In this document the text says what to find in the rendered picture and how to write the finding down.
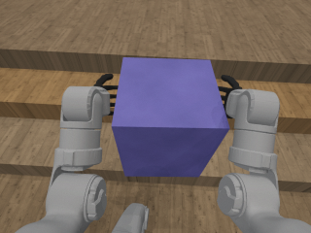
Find carton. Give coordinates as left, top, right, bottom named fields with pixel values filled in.
left=111, top=57, right=230, bottom=178

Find robot right hand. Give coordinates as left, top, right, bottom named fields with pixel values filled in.
left=218, top=75, right=243, bottom=118

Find robot right upper arm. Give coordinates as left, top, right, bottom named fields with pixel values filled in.
left=217, top=173, right=311, bottom=233

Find left robot thigh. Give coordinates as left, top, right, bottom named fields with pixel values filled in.
left=112, top=203, right=150, bottom=233

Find left robot forearm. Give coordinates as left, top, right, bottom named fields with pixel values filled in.
left=46, top=85, right=111, bottom=210

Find right robot forearm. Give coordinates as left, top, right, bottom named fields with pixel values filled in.
left=225, top=88, right=280, bottom=207

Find robot left upper arm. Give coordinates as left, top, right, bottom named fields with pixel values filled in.
left=15, top=173, right=107, bottom=233

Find robot left hand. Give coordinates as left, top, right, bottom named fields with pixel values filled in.
left=94, top=74, right=119, bottom=116

